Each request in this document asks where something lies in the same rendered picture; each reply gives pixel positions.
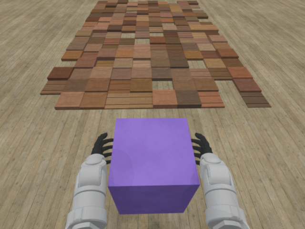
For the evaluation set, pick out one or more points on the right robot hand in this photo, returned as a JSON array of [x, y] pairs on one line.
[[204, 146]]

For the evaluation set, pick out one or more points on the robot right forearm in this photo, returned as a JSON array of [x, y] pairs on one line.
[[223, 211]]

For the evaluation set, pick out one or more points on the carton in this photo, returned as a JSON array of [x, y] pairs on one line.
[[153, 168]]

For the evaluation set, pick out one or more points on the robot left forearm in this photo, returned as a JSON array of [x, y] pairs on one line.
[[88, 208]]

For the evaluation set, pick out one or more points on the left robot hand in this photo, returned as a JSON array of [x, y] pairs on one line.
[[99, 149]]

